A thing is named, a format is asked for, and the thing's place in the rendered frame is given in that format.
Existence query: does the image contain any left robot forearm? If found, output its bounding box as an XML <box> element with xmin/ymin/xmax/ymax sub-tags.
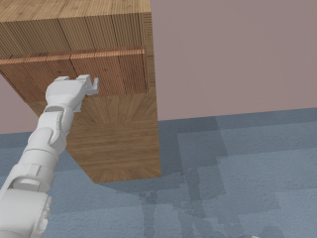
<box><xmin>0</xmin><ymin>103</ymin><xmax>74</xmax><ymax>200</ymax></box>

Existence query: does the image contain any cabinet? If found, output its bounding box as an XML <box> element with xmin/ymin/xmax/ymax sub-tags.
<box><xmin>0</xmin><ymin>0</ymin><xmax>161</xmax><ymax>183</ymax></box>

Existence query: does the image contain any handle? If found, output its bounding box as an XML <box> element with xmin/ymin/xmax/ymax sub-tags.
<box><xmin>85</xmin><ymin>77</ymin><xmax>99</xmax><ymax>95</ymax></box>

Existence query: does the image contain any robot left upper arm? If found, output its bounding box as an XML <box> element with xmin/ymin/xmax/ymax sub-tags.
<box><xmin>0</xmin><ymin>187</ymin><xmax>53</xmax><ymax>238</ymax></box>

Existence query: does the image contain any drawer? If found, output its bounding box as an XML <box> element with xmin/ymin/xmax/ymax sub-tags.
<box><xmin>0</xmin><ymin>45</ymin><xmax>149</xmax><ymax>103</ymax></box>

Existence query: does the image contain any left robot hand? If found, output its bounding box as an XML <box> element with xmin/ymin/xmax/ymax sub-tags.
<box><xmin>46</xmin><ymin>74</ymin><xmax>93</xmax><ymax>113</ymax></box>

